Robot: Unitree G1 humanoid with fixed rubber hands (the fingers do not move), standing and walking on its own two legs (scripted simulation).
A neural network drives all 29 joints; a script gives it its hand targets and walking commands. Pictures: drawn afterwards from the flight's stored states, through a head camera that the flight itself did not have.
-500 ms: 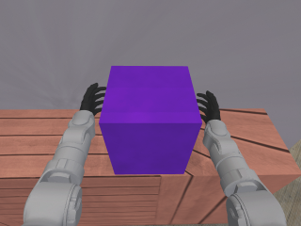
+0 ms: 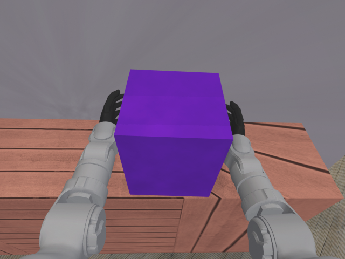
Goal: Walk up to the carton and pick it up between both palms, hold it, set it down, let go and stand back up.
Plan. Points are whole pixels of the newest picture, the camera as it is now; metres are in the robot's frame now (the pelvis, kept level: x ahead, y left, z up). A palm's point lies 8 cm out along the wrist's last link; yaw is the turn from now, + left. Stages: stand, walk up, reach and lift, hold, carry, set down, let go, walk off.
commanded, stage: reach and lift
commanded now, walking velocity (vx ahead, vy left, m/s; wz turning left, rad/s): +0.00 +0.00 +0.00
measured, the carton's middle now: (172, 136) +0.41 -0.02 +0.06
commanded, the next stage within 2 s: none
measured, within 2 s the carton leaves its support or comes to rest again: leaves its support in 1.50 s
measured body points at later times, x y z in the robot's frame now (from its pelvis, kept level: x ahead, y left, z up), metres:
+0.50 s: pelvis +0.02 +0.01 +0.01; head +0.02 +0.02 +0.46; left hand +0.43 +0.13 +0.10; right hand +0.39 -0.17 +0.08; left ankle -0.02 +0.12 -0.74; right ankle +0.04 -0.12 -0.74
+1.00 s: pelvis +0.03 +0.01 +0.01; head +0.04 +0.04 +0.46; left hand +0.44 +0.13 +0.09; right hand +0.39 -0.17 +0.08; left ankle -0.02 +0.12 -0.74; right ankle +0.04 -0.12 -0.74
